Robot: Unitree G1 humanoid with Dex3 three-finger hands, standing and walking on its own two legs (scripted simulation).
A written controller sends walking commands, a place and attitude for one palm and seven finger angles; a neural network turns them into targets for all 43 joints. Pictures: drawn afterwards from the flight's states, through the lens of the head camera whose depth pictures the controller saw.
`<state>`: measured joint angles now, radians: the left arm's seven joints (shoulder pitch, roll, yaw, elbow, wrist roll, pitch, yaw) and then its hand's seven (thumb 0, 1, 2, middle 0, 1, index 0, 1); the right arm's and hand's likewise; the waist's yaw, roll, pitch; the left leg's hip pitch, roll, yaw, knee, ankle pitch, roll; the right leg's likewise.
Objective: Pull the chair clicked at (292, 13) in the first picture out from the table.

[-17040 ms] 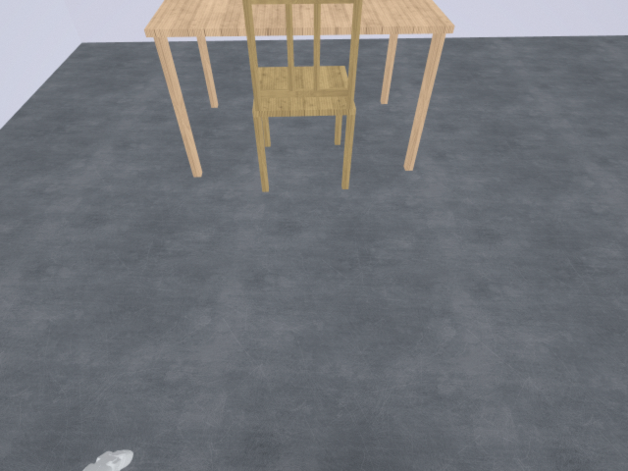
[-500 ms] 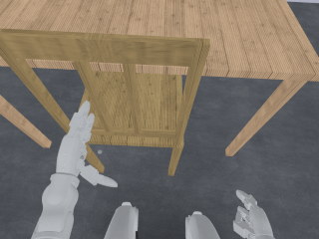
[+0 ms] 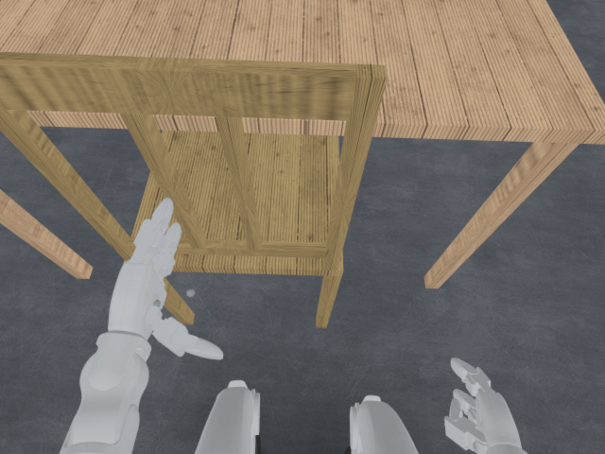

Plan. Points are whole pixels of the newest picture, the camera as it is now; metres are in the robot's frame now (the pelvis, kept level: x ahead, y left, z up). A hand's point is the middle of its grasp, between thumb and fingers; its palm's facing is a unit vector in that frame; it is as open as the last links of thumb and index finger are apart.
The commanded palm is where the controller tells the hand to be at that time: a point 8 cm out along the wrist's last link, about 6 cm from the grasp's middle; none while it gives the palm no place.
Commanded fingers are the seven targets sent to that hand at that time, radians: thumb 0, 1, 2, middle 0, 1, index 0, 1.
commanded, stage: aim the fingers beside a spindle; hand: left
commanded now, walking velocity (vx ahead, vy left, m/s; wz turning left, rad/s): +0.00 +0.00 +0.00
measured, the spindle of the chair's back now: (175, 193) +0.46 +0.19 +0.02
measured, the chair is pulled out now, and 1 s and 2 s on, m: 0.00 0.00 0.00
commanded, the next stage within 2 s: push the fingers through the gap in 1.46 s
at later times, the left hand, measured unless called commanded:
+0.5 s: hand (168, 290) +0.31 +0.17 +0.04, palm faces -0.03 -1.00 -0.07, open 16.9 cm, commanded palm +0.28 +0.22 +0.03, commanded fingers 0.00 -0.50 0.30 -0.06 -0.08 -0.06 -0.08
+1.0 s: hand (184, 304) +0.30 +0.16 +0.02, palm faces -0.12 -0.99 -0.01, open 16.9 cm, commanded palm +0.29 +0.23 +0.04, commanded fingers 0.00 -0.50 0.30 -0.06 -0.08 -0.06 -0.08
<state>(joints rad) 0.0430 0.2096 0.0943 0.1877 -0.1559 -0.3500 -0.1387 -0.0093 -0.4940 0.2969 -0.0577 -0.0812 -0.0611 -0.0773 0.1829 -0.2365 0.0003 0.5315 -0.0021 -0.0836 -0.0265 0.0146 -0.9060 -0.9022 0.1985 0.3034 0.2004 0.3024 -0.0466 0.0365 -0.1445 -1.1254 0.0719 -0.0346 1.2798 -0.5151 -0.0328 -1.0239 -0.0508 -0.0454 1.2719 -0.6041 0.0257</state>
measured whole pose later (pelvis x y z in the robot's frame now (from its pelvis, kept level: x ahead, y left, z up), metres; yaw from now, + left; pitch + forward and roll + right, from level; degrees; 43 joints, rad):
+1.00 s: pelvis +0.00 +0.01 +0.00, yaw +0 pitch +21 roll -3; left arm 0.09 0.21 0.08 0.16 -0.18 -0.35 -0.19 -0.01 -0.49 0.30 -0.05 -0.08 -0.06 -0.08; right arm 0.19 -0.24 0.00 0.54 0.00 -0.12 -0.04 0.01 -0.91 -0.90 0.20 0.30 0.20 0.30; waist -0.05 0.03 -0.15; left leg -1.14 0.07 -0.03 1.29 -0.52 -0.01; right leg -1.02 -0.05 -0.04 1.25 -0.59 0.04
